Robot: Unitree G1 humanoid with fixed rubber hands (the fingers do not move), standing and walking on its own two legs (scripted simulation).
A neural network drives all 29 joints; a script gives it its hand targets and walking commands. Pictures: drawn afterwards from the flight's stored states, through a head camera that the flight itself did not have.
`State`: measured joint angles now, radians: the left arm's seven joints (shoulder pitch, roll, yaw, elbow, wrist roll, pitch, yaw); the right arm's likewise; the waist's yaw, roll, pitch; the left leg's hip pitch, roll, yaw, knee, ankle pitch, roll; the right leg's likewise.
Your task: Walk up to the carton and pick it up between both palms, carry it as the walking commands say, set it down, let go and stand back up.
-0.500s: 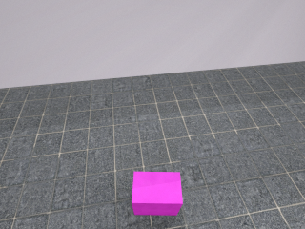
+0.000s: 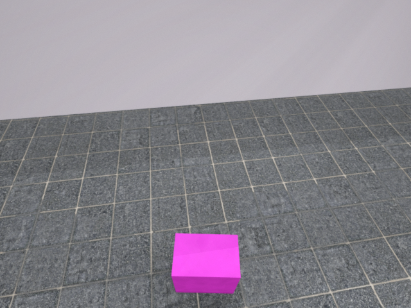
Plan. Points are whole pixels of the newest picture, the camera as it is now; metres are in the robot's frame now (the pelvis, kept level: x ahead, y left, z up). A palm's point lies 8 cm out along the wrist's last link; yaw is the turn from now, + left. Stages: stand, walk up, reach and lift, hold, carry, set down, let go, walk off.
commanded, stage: stand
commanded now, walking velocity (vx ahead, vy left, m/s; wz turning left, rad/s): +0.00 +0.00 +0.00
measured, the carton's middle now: (205, 264) +0.39 +0.00 -0.65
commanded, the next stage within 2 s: reach and lift in 0.50 s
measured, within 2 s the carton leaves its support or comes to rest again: neither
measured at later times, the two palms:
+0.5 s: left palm out of the picture -0.01 +0.21 -0.15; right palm out of the picture -0.04 -0.22 -0.15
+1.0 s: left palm out of the picture +0.12 +0.23 -0.17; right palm out of the picture +0.12 -0.20 -0.17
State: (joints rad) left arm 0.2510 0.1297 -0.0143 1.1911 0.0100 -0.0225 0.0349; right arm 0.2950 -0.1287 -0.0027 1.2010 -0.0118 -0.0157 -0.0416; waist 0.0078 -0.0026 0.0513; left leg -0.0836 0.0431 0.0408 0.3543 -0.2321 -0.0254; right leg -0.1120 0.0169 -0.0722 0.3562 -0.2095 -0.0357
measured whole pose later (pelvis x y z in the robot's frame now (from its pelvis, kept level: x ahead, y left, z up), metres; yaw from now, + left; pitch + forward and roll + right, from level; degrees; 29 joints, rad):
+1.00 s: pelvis -0.01 +0.02 -0.05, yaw -1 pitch +16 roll +0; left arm 0.17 0.13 0.04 0.42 0.01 0.45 -0.02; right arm 0.13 -0.13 -0.09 0.49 -0.04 0.43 0.06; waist 0.01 -0.02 -0.03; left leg -0.70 0.02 0.04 0.85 -0.42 0.00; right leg -0.74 -0.02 -0.04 0.85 -0.39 -0.02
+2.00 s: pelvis -0.09 +0.00 -0.14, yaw +1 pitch +39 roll +2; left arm -0.87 0.30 0.23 0.80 -0.10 0.16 -0.01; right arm -0.89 -0.28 -0.20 0.79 0.10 0.19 -0.01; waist -0.01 -0.01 -0.02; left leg -1.47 0.02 0.03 1.19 -0.39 -0.01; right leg -1.51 -0.03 -0.05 1.20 -0.36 -0.05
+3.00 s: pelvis -0.14 +0.01 -0.33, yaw +2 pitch +29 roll +2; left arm -1.26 0.41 0.14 0.75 -0.25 0.24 0.13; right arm -1.27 -0.45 -0.13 0.77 0.24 0.24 -0.09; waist -0.03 -0.01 0.52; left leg -1.91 0.01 0.03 1.97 -0.57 0.00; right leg -1.95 -0.02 0.00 1.96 -0.52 -0.03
